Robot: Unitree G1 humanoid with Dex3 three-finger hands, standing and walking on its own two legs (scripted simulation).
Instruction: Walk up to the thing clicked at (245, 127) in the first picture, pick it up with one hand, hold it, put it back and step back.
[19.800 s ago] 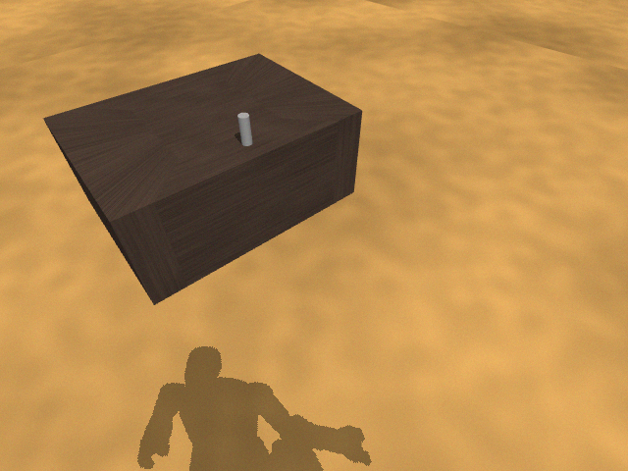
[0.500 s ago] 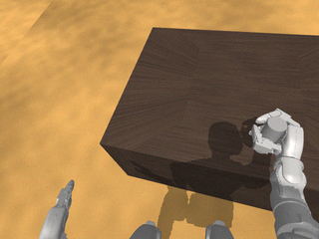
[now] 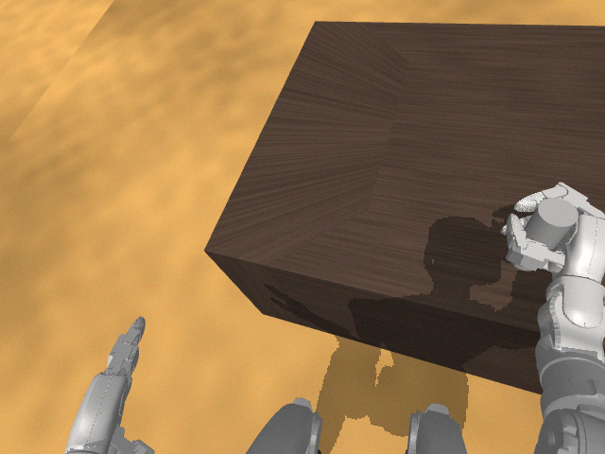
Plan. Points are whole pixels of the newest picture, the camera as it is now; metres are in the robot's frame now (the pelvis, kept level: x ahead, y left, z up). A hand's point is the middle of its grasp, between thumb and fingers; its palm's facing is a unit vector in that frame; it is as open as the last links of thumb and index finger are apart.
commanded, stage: lower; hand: right
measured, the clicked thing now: (539, 237) +0.45 -0.22 -0.03
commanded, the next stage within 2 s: loosen in 1.30 s
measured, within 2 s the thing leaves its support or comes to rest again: rests again in 1.12 s
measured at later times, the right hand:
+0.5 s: hand (515, 246) +0.46 -0.21 -0.08, palm faces +0.22 +0.97 +0.00, open 5.2 cm
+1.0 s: hand (507, 255) +0.46 -0.21 -0.11, palm faces +0.22 +0.98 +0.01, open 5.2 cm
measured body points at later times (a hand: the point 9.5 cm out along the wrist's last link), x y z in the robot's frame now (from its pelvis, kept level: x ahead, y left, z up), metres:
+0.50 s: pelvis -0.02 +0.00 -0.04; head +0.15 -0.07 +0.37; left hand +0.15 +0.26 +0.03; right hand +0.44 -0.26 -0.08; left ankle +0.01 +0.14 -0.61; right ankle +0.05 -0.12 -0.61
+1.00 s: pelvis -0.02 +0.00 -0.06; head +0.16 -0.08 +0.34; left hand +0.15 +0.26 +0.03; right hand +0.44 -0.26 -0.11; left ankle +0.01 +0.14 -0.61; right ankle +0.05 -0.12 -0.61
